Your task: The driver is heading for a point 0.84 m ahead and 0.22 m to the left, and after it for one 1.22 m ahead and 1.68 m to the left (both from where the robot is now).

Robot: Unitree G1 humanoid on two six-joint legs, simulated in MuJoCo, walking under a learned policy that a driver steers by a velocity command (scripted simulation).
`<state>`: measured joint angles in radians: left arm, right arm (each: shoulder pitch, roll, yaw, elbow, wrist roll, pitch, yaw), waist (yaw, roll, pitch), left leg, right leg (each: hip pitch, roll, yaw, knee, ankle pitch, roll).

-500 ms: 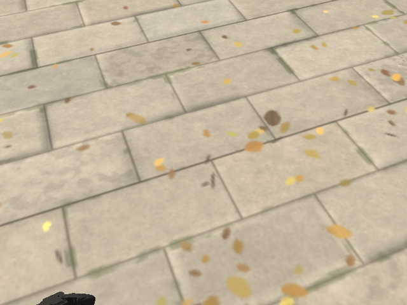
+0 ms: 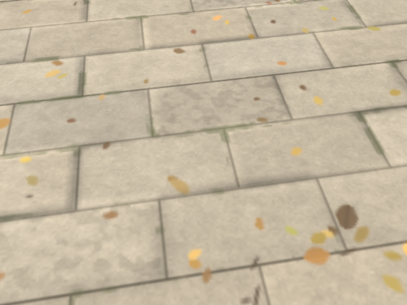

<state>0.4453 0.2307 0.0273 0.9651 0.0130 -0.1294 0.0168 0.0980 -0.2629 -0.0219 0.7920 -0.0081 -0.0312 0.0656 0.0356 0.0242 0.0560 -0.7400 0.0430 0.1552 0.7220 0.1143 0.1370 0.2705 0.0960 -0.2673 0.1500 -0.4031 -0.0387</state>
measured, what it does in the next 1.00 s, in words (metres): walks ahead, turning left: left foot, then right foot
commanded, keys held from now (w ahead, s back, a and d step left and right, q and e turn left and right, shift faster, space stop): w+q+shift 0.62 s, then w+shift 0.08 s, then q+shift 0.30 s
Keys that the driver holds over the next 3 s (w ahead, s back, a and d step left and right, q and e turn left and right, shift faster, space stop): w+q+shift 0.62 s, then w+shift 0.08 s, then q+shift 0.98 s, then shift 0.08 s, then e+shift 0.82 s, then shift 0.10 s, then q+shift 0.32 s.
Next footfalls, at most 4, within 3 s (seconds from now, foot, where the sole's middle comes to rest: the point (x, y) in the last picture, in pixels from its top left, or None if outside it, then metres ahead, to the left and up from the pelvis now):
0.06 left None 0.27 0.03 -0.75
0.48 right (234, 231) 0.71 -0.04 -0.75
0.90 left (126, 187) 0.88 0.37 -0.75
1.34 right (123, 142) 1.11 0.41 -0.75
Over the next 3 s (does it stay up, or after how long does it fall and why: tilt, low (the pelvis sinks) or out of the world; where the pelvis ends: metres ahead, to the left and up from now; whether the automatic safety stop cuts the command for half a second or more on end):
stays up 0.96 0.39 0.02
